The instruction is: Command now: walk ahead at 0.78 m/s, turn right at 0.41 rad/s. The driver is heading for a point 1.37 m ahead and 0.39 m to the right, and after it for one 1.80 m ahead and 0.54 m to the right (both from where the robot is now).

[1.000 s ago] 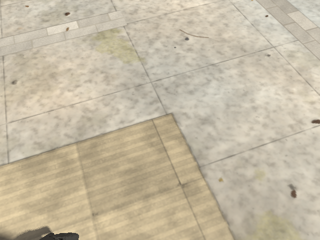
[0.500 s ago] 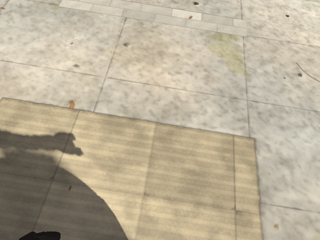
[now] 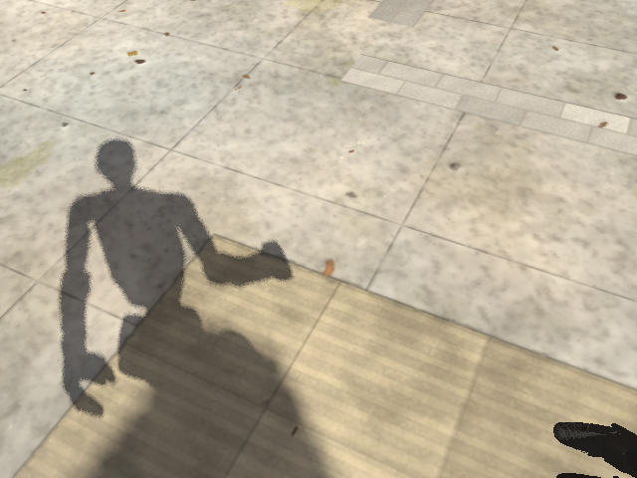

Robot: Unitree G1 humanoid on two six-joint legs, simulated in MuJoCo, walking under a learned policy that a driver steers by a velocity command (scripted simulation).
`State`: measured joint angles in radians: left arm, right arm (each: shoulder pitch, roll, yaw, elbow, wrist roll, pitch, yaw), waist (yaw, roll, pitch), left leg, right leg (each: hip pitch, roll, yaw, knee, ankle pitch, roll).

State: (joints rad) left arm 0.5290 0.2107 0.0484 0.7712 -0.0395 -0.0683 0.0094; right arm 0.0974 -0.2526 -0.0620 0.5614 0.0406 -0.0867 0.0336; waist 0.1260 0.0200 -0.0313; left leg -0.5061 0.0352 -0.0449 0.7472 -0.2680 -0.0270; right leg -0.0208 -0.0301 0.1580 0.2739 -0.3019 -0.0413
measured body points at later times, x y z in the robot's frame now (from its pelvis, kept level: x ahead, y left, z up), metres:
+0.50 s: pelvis +0.29 -0.01 -0.05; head +0.31 -0.02 +0.40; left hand +0.61 +0.10 -0.10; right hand +0.13 -0.24 -0.18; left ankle +0.07 +0.17 -0.73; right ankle +0.44 -0.15 -0.71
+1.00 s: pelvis +0.69 -0.21 -0.04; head +0.71 -0.23 +0.41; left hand +0.83 +0.02 -0.16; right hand +0.78 -0.52 -0.11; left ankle +0.92 -0.25 -0.73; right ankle +0.44 -0.13 -0.73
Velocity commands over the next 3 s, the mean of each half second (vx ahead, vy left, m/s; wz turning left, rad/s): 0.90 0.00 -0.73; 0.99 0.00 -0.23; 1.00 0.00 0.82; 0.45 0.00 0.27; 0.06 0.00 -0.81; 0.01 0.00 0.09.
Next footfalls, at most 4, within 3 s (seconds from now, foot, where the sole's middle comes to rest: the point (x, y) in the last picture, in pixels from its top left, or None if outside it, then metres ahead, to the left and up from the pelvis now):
0.06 left None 0.10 0.16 -0.78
0.54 right None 0.47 -0.15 -0.78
1.02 left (499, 327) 0.94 -0.28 -0.78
1.44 right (603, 239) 1.26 -0.58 -0.78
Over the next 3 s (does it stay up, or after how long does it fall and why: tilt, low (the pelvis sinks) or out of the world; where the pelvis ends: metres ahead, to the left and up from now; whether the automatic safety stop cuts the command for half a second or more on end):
stays up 1.52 -0.47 -0.01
